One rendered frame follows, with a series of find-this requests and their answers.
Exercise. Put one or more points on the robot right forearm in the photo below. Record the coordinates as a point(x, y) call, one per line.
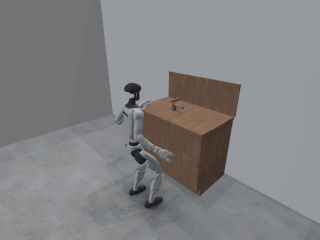
point(145, 143)

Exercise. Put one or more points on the robot right thigh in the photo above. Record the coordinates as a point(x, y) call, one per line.
point(149, 160)

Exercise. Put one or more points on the left robot upper arm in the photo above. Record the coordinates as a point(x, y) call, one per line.
point(118, 120)

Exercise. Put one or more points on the robot right shin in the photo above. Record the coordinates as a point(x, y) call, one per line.
point(155, 186)

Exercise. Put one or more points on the right robot hand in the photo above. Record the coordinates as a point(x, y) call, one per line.
point(164, 154)

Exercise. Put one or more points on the right robot upper arm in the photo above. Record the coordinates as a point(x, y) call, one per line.
point(138, 117)

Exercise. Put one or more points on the tap lever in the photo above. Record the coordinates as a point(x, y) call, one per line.
point(182, 107)

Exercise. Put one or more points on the counter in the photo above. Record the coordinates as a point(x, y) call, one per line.
point(198, 135)

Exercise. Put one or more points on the left robot hand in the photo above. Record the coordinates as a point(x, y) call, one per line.
point(144, 104)

